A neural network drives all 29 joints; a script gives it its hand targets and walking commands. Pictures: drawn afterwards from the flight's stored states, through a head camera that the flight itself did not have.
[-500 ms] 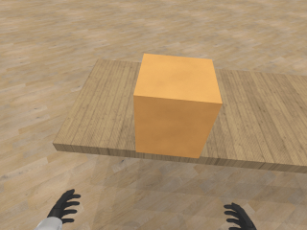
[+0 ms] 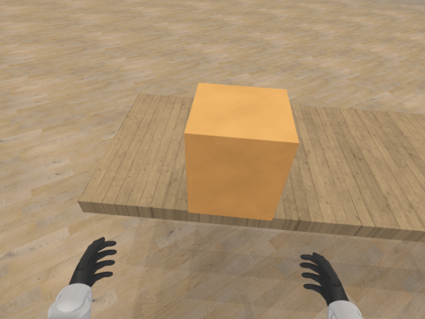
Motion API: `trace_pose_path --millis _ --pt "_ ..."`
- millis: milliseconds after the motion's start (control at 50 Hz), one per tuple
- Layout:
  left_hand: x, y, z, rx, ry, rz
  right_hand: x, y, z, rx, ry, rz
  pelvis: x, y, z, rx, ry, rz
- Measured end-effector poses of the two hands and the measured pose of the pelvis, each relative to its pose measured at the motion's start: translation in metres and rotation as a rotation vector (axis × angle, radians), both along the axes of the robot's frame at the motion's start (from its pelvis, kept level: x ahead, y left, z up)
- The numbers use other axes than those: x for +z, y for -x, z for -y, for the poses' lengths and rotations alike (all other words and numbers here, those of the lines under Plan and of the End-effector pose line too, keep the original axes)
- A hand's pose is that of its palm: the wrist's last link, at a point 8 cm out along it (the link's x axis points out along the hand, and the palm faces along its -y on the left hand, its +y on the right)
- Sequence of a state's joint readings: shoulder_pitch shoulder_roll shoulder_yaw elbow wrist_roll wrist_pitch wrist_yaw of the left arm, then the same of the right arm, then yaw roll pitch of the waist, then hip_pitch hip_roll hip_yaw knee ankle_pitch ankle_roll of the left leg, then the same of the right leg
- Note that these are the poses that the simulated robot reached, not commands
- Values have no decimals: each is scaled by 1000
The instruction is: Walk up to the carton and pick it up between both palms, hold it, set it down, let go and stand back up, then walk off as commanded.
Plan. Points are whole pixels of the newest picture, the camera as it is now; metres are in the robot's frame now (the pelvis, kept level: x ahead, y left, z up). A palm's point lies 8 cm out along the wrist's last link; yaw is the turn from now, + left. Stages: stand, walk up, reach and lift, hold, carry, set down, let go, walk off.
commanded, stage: reach and lift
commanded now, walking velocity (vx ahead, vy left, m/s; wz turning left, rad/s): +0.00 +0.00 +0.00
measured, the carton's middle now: (235, 152) +0.49 -0.05 +0.06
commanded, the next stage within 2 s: none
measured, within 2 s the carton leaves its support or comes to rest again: neither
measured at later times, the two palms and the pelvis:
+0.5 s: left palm (102, 249) +0.26 +0.22 +0.02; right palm (334, 265) +0.23 -0.22 +0.02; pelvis +0.01 +0.01 +0.00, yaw +0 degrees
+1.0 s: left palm (125, 210) +0.32 +0.18 +0.06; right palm (335, 222) +0.30 -0.23 +0.05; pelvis +0.05 +0.01 +0.01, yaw +0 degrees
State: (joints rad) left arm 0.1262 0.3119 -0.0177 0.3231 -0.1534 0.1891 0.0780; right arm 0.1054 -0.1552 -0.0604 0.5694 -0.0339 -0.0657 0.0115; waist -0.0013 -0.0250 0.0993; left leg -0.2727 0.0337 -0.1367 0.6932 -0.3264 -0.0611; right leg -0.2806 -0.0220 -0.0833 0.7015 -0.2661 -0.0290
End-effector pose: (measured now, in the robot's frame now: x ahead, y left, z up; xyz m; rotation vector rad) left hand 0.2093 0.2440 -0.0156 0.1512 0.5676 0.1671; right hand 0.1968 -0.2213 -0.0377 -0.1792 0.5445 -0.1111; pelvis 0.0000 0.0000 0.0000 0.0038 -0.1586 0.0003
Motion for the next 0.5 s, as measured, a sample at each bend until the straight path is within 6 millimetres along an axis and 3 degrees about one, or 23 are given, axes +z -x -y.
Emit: trace_pose_path --millis 180,360,500 --pt "14 -22 21 -32 38 72 21 -10 18 -89 -56 110 1 -3 9 1 -12 -4" --pt "22 -35 21 -39 111 160 47 -26 4 -100 -103 207 2 -7 0 -1 -3 -10" --pt "32 -47 28 -65 151 214 54 -36 -6 -102 -119 214 3 -13 -7 1 3 -27"
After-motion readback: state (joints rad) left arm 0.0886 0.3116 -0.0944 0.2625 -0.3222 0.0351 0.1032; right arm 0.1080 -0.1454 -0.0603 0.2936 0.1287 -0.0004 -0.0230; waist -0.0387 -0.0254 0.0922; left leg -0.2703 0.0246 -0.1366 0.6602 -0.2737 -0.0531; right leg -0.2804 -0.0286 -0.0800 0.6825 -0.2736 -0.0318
